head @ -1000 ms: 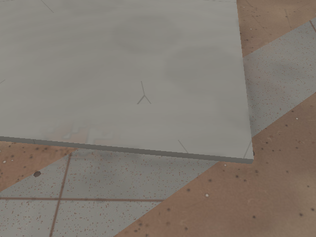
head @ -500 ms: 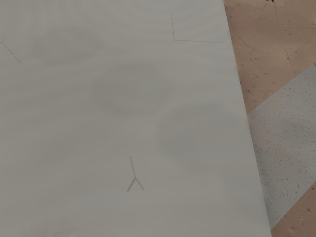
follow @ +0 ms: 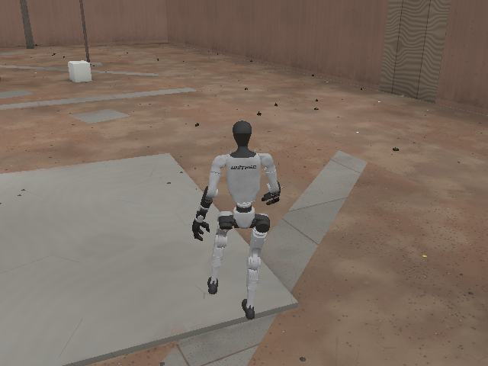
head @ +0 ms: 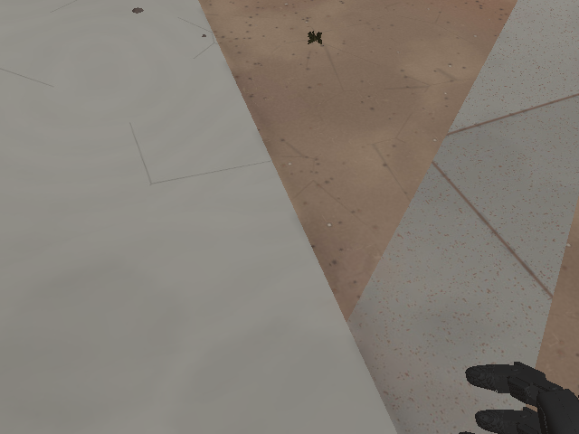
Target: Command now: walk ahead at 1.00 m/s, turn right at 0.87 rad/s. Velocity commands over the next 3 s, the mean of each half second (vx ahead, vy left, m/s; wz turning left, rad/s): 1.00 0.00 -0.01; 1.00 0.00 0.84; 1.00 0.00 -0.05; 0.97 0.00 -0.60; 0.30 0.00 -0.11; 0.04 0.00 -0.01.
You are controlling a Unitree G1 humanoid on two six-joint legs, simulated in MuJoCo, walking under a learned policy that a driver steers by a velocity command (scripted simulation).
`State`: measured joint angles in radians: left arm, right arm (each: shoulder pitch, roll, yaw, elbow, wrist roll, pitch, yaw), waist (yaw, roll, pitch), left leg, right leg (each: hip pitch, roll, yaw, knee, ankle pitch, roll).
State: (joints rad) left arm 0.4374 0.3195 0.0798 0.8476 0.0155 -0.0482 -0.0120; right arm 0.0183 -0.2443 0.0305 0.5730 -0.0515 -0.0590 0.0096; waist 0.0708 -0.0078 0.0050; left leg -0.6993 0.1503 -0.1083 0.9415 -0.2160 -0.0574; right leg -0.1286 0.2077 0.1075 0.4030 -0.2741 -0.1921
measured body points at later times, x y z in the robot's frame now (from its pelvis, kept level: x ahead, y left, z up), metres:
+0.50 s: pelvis +0.47 +0.07 +0.00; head +0.50 +0.07 +0.45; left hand +0.77 +0.25 -0.03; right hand +0.35 -0.19 -0.12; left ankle +0.32 +0.19 -0.74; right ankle +0.64 -0.05 -0.71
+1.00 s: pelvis +0.93 +0.16 -0.05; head +0.95 +0.18 +0.40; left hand +0.76 +0.39 -0.17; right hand +1.26 +0.06 -0.10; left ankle +1.04 +0.25 -0.74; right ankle +0.70 -0.06 -0.68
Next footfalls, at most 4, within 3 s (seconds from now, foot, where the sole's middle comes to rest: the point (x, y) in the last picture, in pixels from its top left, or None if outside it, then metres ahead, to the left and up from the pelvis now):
0.16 left None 0.36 0.19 -0.77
0.56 right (336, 351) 0.71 -0.05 -0.77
0.98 left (231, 231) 1.07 0.27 -0.77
1.46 right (218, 129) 1.53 0.38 -0.77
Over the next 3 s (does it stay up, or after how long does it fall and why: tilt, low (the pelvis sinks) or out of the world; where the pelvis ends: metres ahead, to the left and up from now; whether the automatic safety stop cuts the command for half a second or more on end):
stays up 2.12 0.56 -0.03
